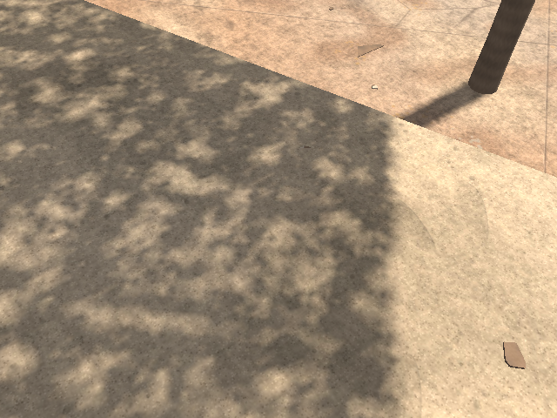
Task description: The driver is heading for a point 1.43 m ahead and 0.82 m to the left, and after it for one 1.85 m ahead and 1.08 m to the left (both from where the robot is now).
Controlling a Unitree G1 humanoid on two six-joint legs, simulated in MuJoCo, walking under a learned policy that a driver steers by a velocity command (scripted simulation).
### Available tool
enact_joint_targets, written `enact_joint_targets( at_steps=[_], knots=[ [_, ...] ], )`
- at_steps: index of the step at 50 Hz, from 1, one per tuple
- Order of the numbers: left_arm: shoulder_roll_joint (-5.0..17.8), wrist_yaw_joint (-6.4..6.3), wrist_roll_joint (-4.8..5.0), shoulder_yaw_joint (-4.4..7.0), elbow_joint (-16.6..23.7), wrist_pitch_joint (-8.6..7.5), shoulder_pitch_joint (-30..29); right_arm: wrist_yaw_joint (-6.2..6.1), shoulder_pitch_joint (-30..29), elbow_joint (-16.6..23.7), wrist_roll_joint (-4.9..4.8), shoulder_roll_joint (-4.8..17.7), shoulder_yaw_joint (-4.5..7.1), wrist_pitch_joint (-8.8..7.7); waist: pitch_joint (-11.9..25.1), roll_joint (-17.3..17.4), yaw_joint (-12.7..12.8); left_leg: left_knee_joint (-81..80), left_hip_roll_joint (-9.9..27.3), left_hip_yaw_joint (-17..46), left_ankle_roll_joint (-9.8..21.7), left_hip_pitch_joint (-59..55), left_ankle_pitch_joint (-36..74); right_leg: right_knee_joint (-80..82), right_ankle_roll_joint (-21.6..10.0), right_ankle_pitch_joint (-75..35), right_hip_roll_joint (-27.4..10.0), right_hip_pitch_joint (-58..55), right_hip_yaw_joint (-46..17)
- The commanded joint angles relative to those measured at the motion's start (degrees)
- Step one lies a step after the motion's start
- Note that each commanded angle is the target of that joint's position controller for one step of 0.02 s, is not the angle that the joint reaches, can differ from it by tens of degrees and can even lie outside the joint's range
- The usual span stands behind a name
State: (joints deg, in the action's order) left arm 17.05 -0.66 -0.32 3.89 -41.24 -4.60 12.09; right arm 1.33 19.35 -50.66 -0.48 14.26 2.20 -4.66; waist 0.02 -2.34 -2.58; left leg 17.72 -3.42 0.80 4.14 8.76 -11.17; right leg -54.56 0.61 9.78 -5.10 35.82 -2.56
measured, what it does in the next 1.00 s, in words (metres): walks ahead, turning left: right foot, then left foot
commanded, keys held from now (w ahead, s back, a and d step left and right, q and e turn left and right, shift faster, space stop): w+q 1.00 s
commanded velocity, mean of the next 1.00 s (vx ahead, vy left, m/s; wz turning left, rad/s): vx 0.50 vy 0.00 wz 0.53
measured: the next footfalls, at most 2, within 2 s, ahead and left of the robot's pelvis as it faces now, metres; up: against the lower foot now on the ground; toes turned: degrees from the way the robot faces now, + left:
right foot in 0.26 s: +0.34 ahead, -0.13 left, +0.00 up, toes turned +11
left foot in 0.76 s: +0.50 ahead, +0.22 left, +0.00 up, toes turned +30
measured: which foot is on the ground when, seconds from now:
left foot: down 0.00-0.26, up 0.28-0.74, down 0.76-1.00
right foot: up 0.00-0.24, down 0.26-0.78, up 0.80-1.00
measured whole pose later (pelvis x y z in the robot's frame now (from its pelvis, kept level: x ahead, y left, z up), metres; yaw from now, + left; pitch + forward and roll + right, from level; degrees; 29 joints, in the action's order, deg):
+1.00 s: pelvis +0.50 +0.14 +0.00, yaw +35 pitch +2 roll -1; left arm 18.1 -0.1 -0.7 3.4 -41.2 -5.4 6.3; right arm 0.9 18.2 -39.5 -0.5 16.0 3.5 -2.5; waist -3.2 -1.7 -2.3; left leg 22.0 -5.5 3.7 5.7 13.4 -9.8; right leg -57.1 2.5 13.0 -5.9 36.1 -3.8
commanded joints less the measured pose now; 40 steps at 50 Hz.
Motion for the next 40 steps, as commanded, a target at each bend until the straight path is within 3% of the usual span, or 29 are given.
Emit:
enact_joint_targets(
  at_steps=[1, 4, 7, 10, 11, 12, 13, 14, 15, 16, 17, 18, 20, 22, 24, 29, 34, 36, 37, 38, 39, 40],
  knots=[
    [2.2, -0.04, -0.16, 0.45, 5.2, -0.93, -4.7, -1.3, -1.8, 3.5, -0.59, 10.3, 2.42, -0.7, -1.9, 6.3, 1.0, -8.5, 12.2, 10.9, 8.5, -0.4, 15.8, 11.2, 1.7, -8.6, 0.8, 2.6, -0.2],
    [1.0, 0.99, 0.54, -0.14, 6.8, -1.51, -11.4, -1.91, 1.8, 2.7, -1.08, 10.7, 2.62, -0.07, -2.6, 6.8, -1.3, -7.5, 11.3, 10.5, 7.4, 0.5, 13.8, 20.8, 2.1, -15.0, 3.1, -1.7, 0.6],
    [2.0, 1.92, 1.06, -0.05, 8.3, -2.19, -15.9, -2.29, 4.7, 2.1, -1.48, 10.7, 2.77, 0.73, -3.2, 6.9, -2.3, -4.5, 13.2, 14.1, 7.2, -2.9, 12.0, 25.5, 1.4, -15.3, 4.1, -2.9, -0.7],
    [4.2, 2.24, 1.16, 0.61, 8.2, -2.84, -14.5, -2.79, 4.3, 2.4, -1.27, 11.7, 3.46, 1.48, -2.5, 8.2, -0.3, 0.1, 15.1, 17.5, 5.9, -5.9, 14.4, 28.0, -0.3, -10.1, 4.4, -7.4, -1.4],
    [5.3, 2.04, 1.12, 1.14, 7.5, -3.05, -11.1, -2.76, 3.6, 2.7, -1.1, 11.9, 3.61, 1.68, -0.9, 8.8, 1.7, 3.5, 14.4, 17.6, 5.2, -5.4, 19.9, 28.9, -1.5, -8.0, 5.1, -13.1, -0.4],
    [7.4, 1.59, 0.83, 2.23, 5.8, -3.23, -4.0, -2.57, 2.5, 3.4, -0.81, 10.9, 3.27, 1.75, 3.9, 7.9, 5.5, 11.5, 11.1, 15.7, 3.5, -3.4, 24.8, 30.2, -3.4, -8.3, 4.8, -24.0, 0.2],
    [10.4, 1.01, -0.22, 3.13, 4.6, -3.2, 6.1, -2.27, 1.2, 5.4, 0.14, 8.1, 2.17, 1.7, 13.4, 4.6, 10.0, 26.8, 7.2, 13.2, 1.5, 5.1, 17.1, 27.1, -7.2, -5.6, -3.5, -41.1, -7.5],
    [14.8, 1.02, -0.71, 4.05, 3.2, -2.45, 10.9, -2.09, 10.0, 6.8, -0.58, 1.7, 0.33, 0.88, 23.1, -12.8, 6.7, 47.3, -1.4, 7.1, -2.1, 25.7, -15.6, 30.0, -15.9, 2.5, -18.3, -62.2, -32.3],
    [9.6, 1.2, 0.05, 2.9, 3.1, -2.08, 10.7, -2.02, 10.0, 6.3, -1.93, 6.5, 1.0, 0.53, 22.6, -13.9, 7.1, 56.2, 1.8, 9.2, -2.5, 33.3, -22.1, 35.4, -17.0, 12.6, -20.3, -60.5, -42.0],
    [5.6, 0.92, 0.24, 1.76, 3.7, -1.83, 7.0, -2.07, 4.1, 7.0, -2.47, 10.8, 2.31, 0.7, 12.9, -7.3, 8.0, 58.1, 4.5, 8.7, -2.7, 35.9, -17.2, 36.5, -14.2, 12.8, -17.4, -52.7, -32.3],
    [4.4, 0.82, 0.07, 1.27, 3.5, -1.53, 3.9, -2.17, 0.3, 7.9, -1.94, 10.7, 2.45, 0.92, 7.5, -2.8, 7.1, 56.9, 6.9, 6.7, -3.0, 34.6, -12.4, 37.5, -12.4, 6.8, -14.8, -44.7, -24.1],
    [3.3, 0.94, -0.12, 0.91, 2.9, -1.38, 1.7, -2.05, -1.9, 8.7, -1.17, 9.9, 2.6, 1.11, 3.6, -1.6, 5.8, 54.2, 8.4, 6.3, -3.3, 33.1, -9.8, 39.4, -11.7, 1.5, -12.5, -38.0, -18.8],
    [2.7, 0.98, -0.52, 0.79, 2.1, -1.76, -0.7, -1.53, -1.3, 9.4, -1.38, 7.6, 2.65, 2.22, 0.8, -4.0, 3.2, 51.0, 10.5, 5.8, -3.5, 28.7, -7.3, 43.2, -11.2, -2.3, -10.0, -30.5, -11.5],
    [3.4, 1.04, 0.07, 1.24, 1.1, -2.38, -1.3, -1.33, -2.1, 10.5, -1.31, 5.5, 2.24, 3.24, -0.9, -3.2, 2.3, 48.1, 11.3, 5.1, -4.0, 28.8, -6.2, 45.9, -12.1, -5.6, -10.4, -27.6, -7.0],
    [5.3, 0.91, 0.08, 1.91, 0.1, -2.64, -1.1, -1.18, -4.5, 12.0, -0.79, 5.2, 2.04, 3.62, -1.9, -1.8, 2.3, 43.5, 11.8, 5.1, -4.8, 30.6, -2.4, 47.5, -12.9, -8.4, -11.0, -27.5, -3.5],
    [8.0, 0.39, 0.36, 2.63, -1.4, -1.83, 0.1, 0.62, -12.0, 14.4, -0.81, 4.7, 1.49, 2.88, -3.0, -0.2, 4.7, 27.8, 10.6, 1.6, -4.1, 27.9, 11.7, 47.4, -10.6, -11.6, -9.1, -29.6, 6.9],
    [10.8, 0.4, 1.88, 3.61, -3.5, -0.22, 3.6, 1.82, -18.5, 18.1, -0.73, 6.1, 1.81, 3.22, -5.0, -0.4, 6.1, 20.1, 8.8, -1.9, -1.1, 27.8, 6.2, 43.7, -8.3, -14.7, -11.7, -37.7, 10.5],
    [12.5, 0.27, 2.46, 4.08, -3.6, 0.61, 3.2, 1.87, -15.6, 18.4, -0.44, 8.0, 2.87, 3.6, -2.0, -1.9, 3.5, 19.1, 5.1, -5.4, 1.2, 21.2, 0.0, 35.3, -7.0, -32.3, -11.6, -39.5, 12.7],
    [12.7, 0.19, 2.8, 4.04, -3.4, 1.16, 2.3, 1.68, -8.5, 16.7, -0.53, 9.9, 4.18, 3.78, 1.8, -1.5, -0.9, 16.5, 2.1, -7.4, 2.9, 11.6, 0.7, 25.1, -5.7, -40.1, -10.1, -37.8, 14.8],
    [10.7, -0.05, 2.22, 3.21, -3.2, 1.27, 3.4, 0.87, 2.1, 13.6, -0.85, 13.8, 6.37, 4.16, 7.4, 0.5, -5.5, 15.2, -0.1, -6.3, 5.1, -4.6, 2.7, 10.9, -3.5, -37.5, -7.5, -30.0, 16.3],
    [4.5, 0.0, -0.59, 1.14, -1.0, 0.86, 6.0, -0.35, 6.5, 12.8, -1.37, 20.3, 7.84, 4.5, 11.0, 14.1, -3.9, 12.6, 13.5, 17.1, 11.2, -21.4, 1.7, -10.3, 0.2, 0.1, -1.8, -9.0, 16.4],
    [2.7, 0.42, -0.2, -0.2, 1.6, -1.11, 6.5, 0.26, 4.6, 15.7, -1.07, 21.9, 7.24, 3.27, 21.4, 18.1, -1.3, 1.2, 23.0, 48.3, 20.8, -30.8, -12.0, -23.4, 1.6, 26.2, 7.4, 5.3, 2.5]
  ],
)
